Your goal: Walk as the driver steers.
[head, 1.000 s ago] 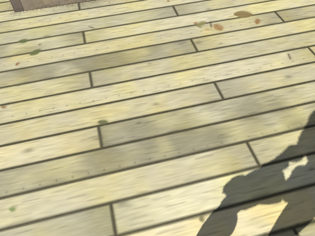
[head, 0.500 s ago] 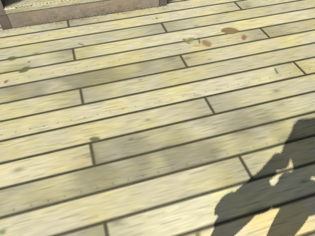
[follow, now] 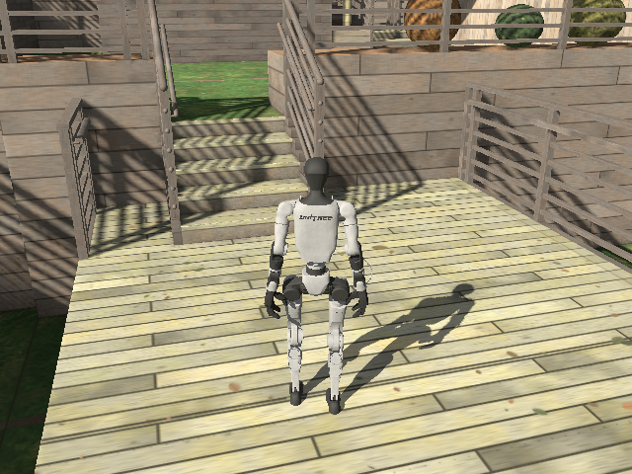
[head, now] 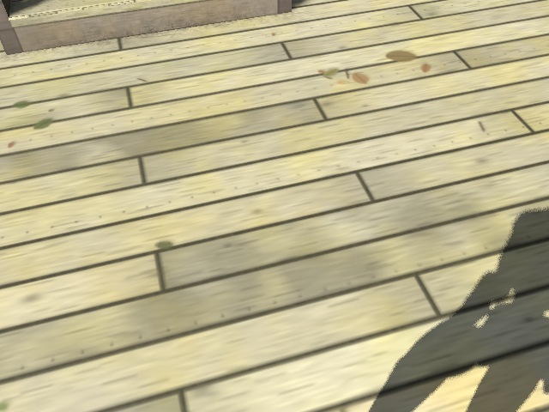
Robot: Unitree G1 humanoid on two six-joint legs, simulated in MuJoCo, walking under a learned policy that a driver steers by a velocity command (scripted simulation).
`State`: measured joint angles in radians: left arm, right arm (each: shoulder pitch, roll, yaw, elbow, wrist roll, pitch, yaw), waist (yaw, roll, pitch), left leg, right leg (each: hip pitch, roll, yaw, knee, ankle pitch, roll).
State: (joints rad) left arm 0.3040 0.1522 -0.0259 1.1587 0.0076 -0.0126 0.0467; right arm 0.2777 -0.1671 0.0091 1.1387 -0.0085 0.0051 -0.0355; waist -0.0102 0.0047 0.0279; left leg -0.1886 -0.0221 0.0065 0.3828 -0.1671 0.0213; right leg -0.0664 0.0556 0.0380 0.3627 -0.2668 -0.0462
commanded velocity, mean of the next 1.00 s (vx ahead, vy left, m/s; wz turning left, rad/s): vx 0.00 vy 0.00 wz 0.00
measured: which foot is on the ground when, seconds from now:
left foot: down 0.00-1.00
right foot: down 0.00-1.00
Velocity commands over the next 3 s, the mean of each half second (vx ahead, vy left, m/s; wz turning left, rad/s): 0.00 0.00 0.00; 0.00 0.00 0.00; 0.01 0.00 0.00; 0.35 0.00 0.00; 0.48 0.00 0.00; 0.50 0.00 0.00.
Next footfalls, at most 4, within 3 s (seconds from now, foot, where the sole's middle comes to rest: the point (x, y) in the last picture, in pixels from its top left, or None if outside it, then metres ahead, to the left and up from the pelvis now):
1.78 left None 0.20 0.13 -0.78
2.30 right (295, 407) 0.54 -0.02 -0.78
2.86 left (230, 298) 0.85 0.15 -0.78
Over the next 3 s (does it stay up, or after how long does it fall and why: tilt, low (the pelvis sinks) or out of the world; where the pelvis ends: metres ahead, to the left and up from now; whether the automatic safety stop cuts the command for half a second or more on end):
stays up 0.76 0.10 -0.01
